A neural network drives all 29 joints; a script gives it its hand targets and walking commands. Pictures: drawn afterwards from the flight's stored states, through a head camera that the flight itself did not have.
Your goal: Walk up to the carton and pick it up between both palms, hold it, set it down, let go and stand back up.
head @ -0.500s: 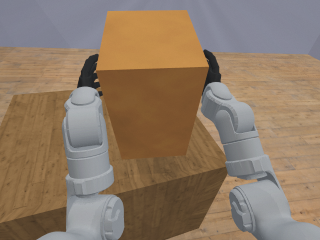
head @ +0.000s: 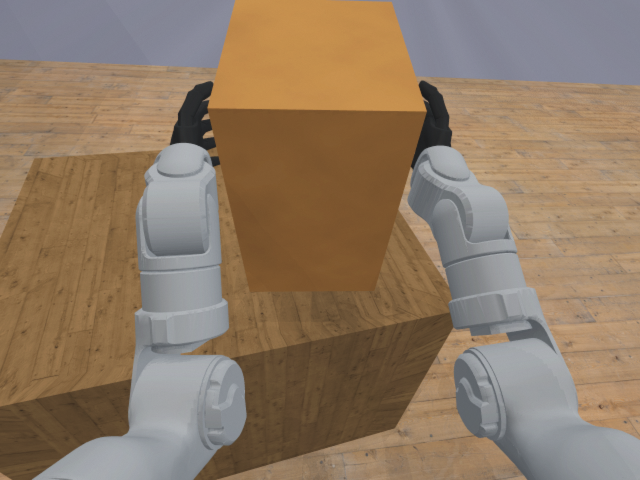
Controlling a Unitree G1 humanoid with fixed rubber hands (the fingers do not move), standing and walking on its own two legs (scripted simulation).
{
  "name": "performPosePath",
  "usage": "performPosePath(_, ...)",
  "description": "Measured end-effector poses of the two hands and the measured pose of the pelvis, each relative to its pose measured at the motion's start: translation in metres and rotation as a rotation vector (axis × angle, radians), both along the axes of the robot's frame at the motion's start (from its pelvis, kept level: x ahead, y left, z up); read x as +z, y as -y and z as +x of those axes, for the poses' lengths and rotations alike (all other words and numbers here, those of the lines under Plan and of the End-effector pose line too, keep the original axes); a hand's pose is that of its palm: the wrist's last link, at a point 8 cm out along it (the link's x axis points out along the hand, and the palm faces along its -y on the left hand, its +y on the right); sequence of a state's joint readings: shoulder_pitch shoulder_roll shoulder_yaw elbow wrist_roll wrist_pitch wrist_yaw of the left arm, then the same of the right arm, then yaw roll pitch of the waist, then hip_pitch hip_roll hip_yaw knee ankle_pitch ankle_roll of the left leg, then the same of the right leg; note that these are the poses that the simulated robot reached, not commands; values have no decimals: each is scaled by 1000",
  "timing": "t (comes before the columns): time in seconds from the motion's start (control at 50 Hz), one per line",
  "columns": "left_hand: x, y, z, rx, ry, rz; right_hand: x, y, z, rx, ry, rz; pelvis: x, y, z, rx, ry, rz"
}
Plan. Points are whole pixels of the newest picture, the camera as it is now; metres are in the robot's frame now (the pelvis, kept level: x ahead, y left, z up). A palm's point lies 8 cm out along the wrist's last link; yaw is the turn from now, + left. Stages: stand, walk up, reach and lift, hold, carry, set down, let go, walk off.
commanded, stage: hold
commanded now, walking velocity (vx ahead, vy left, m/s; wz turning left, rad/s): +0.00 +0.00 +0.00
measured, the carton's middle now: (313, 161) +0.41 -0.01 +0.22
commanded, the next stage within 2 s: set down in 1.02 s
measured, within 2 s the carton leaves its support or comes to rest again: neither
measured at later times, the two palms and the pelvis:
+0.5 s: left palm (162, 182) +0.36 +0.15 +0.22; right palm (393, 168) +0.38 -0.11 +0.22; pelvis +0.01 +0.02 +0.00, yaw -2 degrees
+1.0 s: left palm (173, 173) +0.38 +0.14 +0.22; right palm (395, 171) +0.39 -0.11 +0.21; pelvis +0.02 +0.03 +0.00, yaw -4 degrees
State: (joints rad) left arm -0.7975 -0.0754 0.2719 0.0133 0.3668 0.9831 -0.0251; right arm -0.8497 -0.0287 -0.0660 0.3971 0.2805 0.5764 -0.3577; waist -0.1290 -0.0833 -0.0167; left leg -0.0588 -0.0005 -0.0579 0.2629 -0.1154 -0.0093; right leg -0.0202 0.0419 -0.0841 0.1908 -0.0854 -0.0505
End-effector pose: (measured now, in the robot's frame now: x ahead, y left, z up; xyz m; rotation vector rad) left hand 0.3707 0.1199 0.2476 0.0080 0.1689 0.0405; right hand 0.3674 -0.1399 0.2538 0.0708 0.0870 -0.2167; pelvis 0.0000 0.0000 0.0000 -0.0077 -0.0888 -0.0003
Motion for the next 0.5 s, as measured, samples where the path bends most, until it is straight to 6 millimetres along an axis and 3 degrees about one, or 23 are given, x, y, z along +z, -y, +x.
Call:
performPosePath(0.18,-5,-11,-6,9,-4,-5,-4,-10,-3,5,-12,5,1,2,8,9,30,2)
performPosePath(0.28,-28,-18,-4,34,-175,3,-29,-18,6,27,-180,17,4,-6,10,-47,23,11)
performPosePath(0.36,-40,-26,-9,76,-215,10,-46,-26,12,73,-219,15,5,-12,9,-50,-8,11)
performPosePath(0.42,-38,-30,-14,102,-181,0,-45,-31,13,96,-182,20,5,-15,9,-45,-38,11)
performPosePath(0.5,-25,-31,-14,103,-124,-14,-29,-32,14,103,-122,12,5,-16,9,-36,-54,10)
